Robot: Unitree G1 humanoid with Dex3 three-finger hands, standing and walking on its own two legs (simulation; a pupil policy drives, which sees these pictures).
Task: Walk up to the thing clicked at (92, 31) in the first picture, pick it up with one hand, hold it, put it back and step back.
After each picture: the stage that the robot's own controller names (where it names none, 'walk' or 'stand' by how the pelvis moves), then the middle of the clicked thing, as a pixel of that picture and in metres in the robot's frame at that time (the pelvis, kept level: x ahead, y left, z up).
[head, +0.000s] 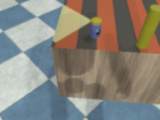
stand; (95, 28) +0.86 -0.05 -0.11
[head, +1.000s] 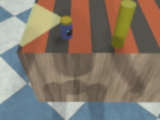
rise first; (66, 28) +0.77 +0.15 -0.08
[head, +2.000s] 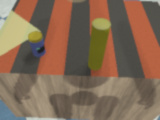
stand; (37, 44) +0.61 +0.26 -0.08
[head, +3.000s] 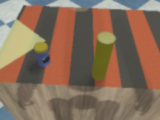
stand; (42, 54) +0.59 +0.23 -0.11
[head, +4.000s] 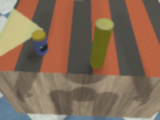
stand; (40, 43) +0.63 +0.24 -0.10
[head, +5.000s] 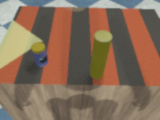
stand; (40, 54) +0.59 +0.24 -0.11
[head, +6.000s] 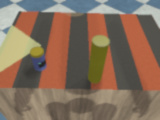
stand; (38, 59) +0.59 +0.24 -0.11
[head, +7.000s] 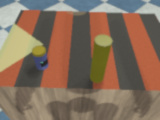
stand; (40, 58) +0.59 +0.24 -0.11
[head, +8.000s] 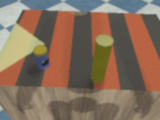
stand; (41, 57) +0.59 +0.23 -0.11
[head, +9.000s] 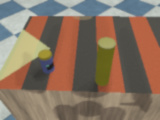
rise first; (46, 61) +0.58 +0.24 -0.11
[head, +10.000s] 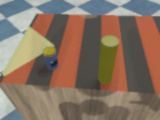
go down; (51, 58) +0.60 +0.24 -0.11
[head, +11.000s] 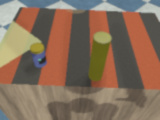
go down; (38, 55) +0.60 +0.23 -0.10
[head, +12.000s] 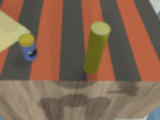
go down; (28, 47) +0.59 +0.23 -0.08
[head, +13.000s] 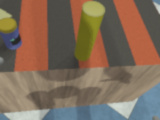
close in; (10, 34) +0.58 +0.25 -0.05
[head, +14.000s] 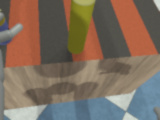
close; out of the picture +0.60 +0.26 -0.03
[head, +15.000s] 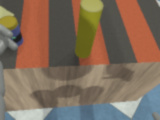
lift; (12, 32) +0.60 +0.25 -0.04
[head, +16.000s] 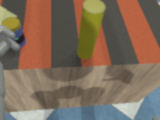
lift; (14, 33) +0.60 +0.25 -0.04
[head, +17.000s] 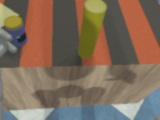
lift; (16, 31) +0.60 +0.25 -0.04
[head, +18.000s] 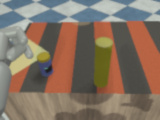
lift; (45, 64) +0.59 +0.24 -0.08
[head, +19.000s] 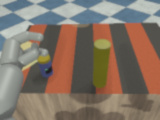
stand; (45, 65) +0.60 +0.24 -0.09
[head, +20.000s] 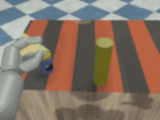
stand; (46, 62) +0.60 +0.23 -0.10
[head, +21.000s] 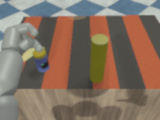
crouch; (41, 60) +0.60 +0.24 -0.10
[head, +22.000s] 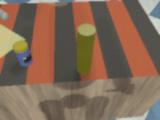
lower; (23, 54) +0.60 +0.25 -0.09
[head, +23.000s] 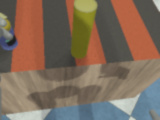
lower; (5, 35) +0.59 +0.25 -0.04
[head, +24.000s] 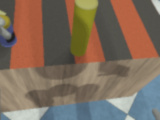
lower; (4, 31) +0.60 +0.25 -0.04
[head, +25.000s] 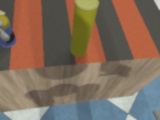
lower; (3, 32) +0.59 +0.25 -0.04
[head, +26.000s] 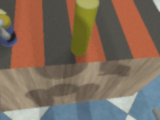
lower; (5, 31) +0.59 +0.25 -0.04
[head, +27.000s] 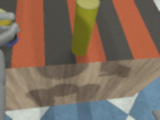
open; (6, 30) +0.60 +0.25 -0.04
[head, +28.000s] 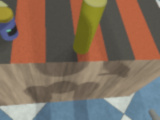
rise; (6, 24) +0.60 +0.24 -0.04
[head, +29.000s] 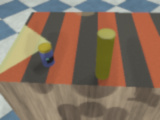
sink last; (46, 55) +0.61 +0.25 -0.07
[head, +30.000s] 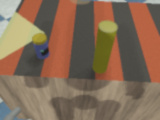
stand; (41, 46) +0.60 +0.24 -0.07
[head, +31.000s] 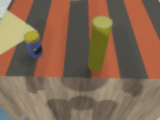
stand; (34, 45) +0.59 +0.26 -0.05
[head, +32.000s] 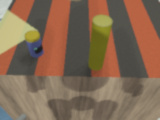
stand; (34, 44) +0.60 +0.26 -0.04
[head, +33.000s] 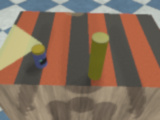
stand; (39, 56) +0.61 +0.25 -0.11
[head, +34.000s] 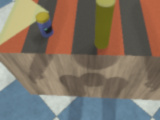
walk; (45, 25) +0.69 +0.24 -0.09
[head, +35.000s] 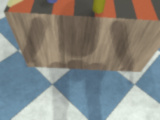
walk; out of the picture +0.99 +0.20 -0.09
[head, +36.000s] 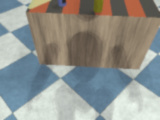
stand; out of the picture +1.24 +0.23 -0.09
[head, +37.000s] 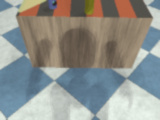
stand; (52, 0) +1.21 +0.27 -0.11
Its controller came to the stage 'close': yes
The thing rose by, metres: 0.00
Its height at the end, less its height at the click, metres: +0.00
